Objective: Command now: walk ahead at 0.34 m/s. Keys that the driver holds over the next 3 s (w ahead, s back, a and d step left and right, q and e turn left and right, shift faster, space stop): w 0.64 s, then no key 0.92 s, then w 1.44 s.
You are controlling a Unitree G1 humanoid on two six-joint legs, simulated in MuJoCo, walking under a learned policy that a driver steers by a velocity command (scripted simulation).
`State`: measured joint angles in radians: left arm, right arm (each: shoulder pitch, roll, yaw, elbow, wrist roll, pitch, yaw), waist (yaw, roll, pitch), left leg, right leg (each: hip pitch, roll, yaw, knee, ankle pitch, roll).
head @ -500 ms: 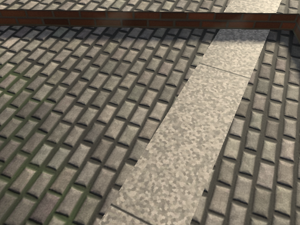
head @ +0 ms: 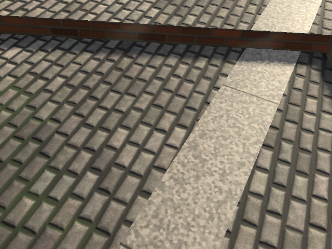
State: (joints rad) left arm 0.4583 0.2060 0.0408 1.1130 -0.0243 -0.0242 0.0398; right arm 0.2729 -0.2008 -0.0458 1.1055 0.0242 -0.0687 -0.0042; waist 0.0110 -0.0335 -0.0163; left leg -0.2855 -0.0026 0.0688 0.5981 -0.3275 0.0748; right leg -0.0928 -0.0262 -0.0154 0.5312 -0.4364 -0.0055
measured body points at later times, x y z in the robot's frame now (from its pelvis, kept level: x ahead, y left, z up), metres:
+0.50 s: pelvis +0.23 -0.05 -0.03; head +0.26 -0.05 +0.42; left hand +0.46 +0.17 -0.13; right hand +0.10 -0.29 -0.16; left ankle +0.00 +0.09 -0.73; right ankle +0.46 -0.22 -0.72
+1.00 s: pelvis +0.53 -0.12 -0.16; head +0.55 -0.11 +0.29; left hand +0.57 +0.13 -0.31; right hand +0.69 -0.36 -0.27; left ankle +0.66 -0.01 -0.87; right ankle +0.48 -0.23 -0.89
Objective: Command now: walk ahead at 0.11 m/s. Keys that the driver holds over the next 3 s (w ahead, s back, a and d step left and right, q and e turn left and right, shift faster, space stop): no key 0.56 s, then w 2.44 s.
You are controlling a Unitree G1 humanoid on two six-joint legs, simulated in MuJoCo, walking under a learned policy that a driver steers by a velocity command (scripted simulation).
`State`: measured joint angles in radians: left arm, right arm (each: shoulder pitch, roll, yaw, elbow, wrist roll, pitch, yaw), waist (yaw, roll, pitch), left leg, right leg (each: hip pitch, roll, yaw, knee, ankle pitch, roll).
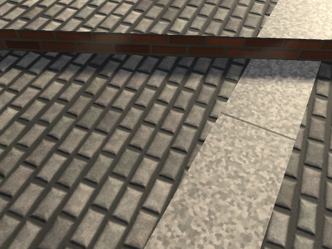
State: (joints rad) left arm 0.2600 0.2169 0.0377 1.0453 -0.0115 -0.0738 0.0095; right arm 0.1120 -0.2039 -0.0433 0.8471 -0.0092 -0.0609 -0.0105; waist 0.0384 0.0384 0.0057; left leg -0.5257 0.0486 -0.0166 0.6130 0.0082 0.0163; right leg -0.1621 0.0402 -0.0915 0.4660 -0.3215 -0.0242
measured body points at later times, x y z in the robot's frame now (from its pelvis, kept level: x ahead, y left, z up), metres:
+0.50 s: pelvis +0.07 +0.01 +0.00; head +0.08 +0.01 +0.45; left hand +0.06 +0.26 -0.16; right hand +0.19 -0.23 -0.14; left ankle +0.12 +0.11 -0.73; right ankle -0.02 -0.11 -0.73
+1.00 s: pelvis +0.17 +0.05 +0.01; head +0.18 +0.06 +0.46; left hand +0.23 +0.32 -0.13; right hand +0.19 -0.20 -0.13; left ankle +0.15 +0.12 -0.73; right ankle +0.16 -0.11 -0.64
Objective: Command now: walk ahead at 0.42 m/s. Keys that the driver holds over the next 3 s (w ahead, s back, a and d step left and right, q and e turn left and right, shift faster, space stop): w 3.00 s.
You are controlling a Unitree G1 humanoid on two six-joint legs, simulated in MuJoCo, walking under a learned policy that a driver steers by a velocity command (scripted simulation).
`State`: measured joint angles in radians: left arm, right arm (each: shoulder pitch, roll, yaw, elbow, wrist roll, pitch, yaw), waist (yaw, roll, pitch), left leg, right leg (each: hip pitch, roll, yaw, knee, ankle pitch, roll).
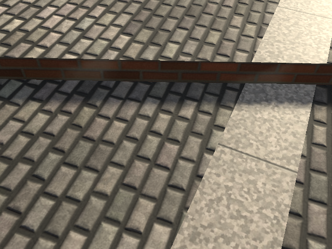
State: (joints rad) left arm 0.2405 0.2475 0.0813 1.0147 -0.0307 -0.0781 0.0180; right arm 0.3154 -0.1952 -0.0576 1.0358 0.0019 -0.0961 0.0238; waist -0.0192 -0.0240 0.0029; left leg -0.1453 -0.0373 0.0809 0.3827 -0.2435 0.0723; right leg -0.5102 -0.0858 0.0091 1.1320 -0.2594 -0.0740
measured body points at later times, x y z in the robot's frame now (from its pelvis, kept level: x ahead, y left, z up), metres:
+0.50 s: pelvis +0.26 -0.07 -0.01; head +0.29 -0.08 +0.44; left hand +0.38 +0.18 -0.14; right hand +0.27 -0.34 -0.16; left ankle +0.12 +0.07 -0.64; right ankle +0.33 -0.16 -0.74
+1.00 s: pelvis +0.54 -0.02 -0.02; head +0.58 -0.01 +0.43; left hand +0.51 +0.25 -0.17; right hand +0.74 -0.26 -0.13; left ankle +0.65 +0.08 -0.74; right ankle +0.35 -0.16 -0.69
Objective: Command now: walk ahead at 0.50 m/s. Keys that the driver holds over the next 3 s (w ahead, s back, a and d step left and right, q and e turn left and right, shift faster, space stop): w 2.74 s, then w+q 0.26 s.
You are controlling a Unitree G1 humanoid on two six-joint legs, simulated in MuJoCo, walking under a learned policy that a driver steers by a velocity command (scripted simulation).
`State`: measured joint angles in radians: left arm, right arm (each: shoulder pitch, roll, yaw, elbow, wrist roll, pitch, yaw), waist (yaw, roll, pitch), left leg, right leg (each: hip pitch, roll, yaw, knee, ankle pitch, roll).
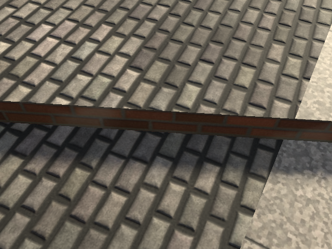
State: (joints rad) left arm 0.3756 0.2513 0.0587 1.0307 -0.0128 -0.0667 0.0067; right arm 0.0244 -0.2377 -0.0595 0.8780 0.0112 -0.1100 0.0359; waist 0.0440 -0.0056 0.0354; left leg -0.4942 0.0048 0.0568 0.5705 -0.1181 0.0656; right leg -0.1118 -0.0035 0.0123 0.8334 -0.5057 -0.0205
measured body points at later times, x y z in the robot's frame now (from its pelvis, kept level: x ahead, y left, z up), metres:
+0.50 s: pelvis +0.28 -0.03 +0.00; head +0.31 -0.03 +0.45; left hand +0.50 +0.20 -0.09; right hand +0.23 -0.30 -0.14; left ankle +0.11 +0.10 -0.72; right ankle +0.42 -0.14 -0.72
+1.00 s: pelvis +0.54 -0.04 +0.02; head +0.57 -0.04 +0.47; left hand +0.53 +0.24 -0.12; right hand +0.76 -0.27 -0.08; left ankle +0.71 +0.10 -0.70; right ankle +0.42 -0.14 -0.72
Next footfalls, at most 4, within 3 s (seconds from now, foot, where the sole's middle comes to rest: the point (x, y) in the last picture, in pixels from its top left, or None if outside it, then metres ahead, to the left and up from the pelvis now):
0.52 right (214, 247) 0.46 -0.15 -0.76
1.06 left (158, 177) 0.75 0.09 -0.76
1.70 right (227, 89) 1.15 -0.22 -0.60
2.40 left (181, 41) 1.50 0.01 -0.60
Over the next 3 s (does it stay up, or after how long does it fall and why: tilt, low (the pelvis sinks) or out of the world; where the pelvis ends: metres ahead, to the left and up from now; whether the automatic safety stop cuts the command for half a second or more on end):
stays up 1.69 -0.15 0.16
